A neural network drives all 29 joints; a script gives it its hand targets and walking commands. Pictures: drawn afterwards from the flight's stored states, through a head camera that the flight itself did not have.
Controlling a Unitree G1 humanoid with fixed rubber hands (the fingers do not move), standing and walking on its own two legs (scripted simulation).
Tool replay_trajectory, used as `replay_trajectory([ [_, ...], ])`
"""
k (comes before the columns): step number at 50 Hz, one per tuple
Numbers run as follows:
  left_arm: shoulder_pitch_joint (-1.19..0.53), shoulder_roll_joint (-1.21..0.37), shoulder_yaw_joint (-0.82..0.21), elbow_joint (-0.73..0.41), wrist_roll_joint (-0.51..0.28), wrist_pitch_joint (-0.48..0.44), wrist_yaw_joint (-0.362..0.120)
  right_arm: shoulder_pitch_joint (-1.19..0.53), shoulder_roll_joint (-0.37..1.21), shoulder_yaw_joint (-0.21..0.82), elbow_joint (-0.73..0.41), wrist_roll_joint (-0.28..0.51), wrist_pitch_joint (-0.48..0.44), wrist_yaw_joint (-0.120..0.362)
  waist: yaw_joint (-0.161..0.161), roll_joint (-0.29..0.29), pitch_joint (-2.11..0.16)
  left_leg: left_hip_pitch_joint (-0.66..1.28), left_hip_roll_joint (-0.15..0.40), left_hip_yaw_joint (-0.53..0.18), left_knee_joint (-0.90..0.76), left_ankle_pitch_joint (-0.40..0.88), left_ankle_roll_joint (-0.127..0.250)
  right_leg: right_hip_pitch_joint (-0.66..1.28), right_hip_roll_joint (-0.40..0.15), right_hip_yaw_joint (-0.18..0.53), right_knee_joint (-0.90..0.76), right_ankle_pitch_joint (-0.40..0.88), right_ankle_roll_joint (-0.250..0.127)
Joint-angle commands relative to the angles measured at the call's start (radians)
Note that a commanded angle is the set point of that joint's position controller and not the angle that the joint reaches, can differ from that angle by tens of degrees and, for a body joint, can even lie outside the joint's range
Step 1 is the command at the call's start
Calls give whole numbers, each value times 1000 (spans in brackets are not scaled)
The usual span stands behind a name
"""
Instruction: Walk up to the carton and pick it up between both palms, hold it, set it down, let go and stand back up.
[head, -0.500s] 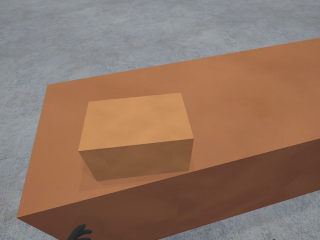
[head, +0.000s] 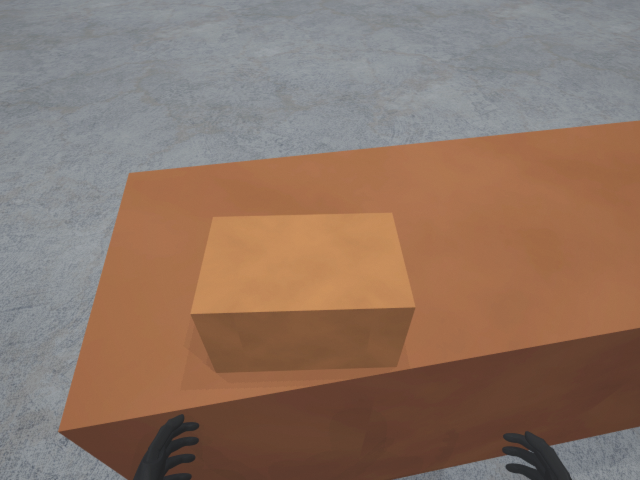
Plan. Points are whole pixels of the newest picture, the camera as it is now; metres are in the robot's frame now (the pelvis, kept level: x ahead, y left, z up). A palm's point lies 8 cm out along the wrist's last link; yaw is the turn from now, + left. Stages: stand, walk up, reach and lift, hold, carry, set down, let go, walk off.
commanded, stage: reach and lift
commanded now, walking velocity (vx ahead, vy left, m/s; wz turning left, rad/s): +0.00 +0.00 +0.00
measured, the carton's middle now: (304, 292) +0.39 +0.05 +0.01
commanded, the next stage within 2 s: none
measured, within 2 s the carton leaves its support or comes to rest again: neither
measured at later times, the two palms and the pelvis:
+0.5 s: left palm out of the picture +0.15 +0.24 -0.03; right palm (545, 454) +0.18 -0.22 +0.00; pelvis +0.01 +0.02 +0.00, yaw +1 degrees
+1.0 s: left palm (108, 400) +0.21 +0.25 +0.06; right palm (542, 386) +0.23 -0.22 +0.06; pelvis +0.00 +0.01 +0.00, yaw +3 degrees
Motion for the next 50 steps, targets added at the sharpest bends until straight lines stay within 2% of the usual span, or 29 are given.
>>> replay_trajectory([
  [1, -103, 128, 56, -213, -8, -92, 21, -7, -136, -44, -154, 15, -25, 0, 3, 33, -79, -3, -20, 32, -94, 73, -9, 2, -11, -28, -99, 152, -9],
  [8, -23, 114, 45, -305, -29, -160, 32, 31, -150, -52, -233, 60, -31, 7, 12, 41, -95, 1, -17, 21, -91, 171, -28, 34, -1, -33, -112, 192, -18],
  [15, 22, 108, 34, -412, -54, -201, 48, 64, -160, -42, -317, 121, -26, 15, 11, 57, -95, -7, -20, 5, -86, 209, -40, 46, 1, -31, -117, 208, -26],
  [28, -15, 150, 25, -597, -147, -227, 64, 33, -183, -49, -525, 203, 40, 9, 26, 77, -108, -66, -18, -31, -74, 163, -44, 45, -8, -20, -108, 137, -38],
  [32, -28, 161, 16, -592, -179, -229, 59, 16, -181, -52, -568, 221, 64, 4, 22, 71, -105, -77, -19, -43, -78, 134, -38, 33, -14, -11, -116, 99, -42],
  [35, -22, 154, 4, -528, -199, -198, 37, -3, -182, -61, -589, 229, 84, -4, 25, 36, -81, -78, -19, -52, -93, 125, -29, 28, -15, -8, -141, 54, -43],
  [39, -31, 148, 33, -537, -215, -127, 15, -23, -196, -61, -649, 248, 127, -13, 54, 2, -71, -84, -24, -59, -102, 160, -24, 46, -10, -11, -160, 33, -41],
  [43, -70, 146, 68, -555, -211, -85, 2, -50, -205, -61, -692, 265, 159, -15, 72, 5, -59, -85, -31, -61, -108, 157, -23, 40, -10, -12, -174, 8, -44],
  [48, -215, 162, 82, -564, -205, -35, -1, -153, -211, -72, -691, 272, 211, -14, 59, 26, -67, -110, -30, -60, -131, 45, -5, 23, -22, -1, -177, -38, -43],
  [50, -263, 172, 89, -591, -211, -8, 2, -195, -218, -75, -700, 281, 232, -16, 56, 32, -101, -110, -29, -58, -129, 45, -3, 28, -21, 0, -168, -21, -39],
])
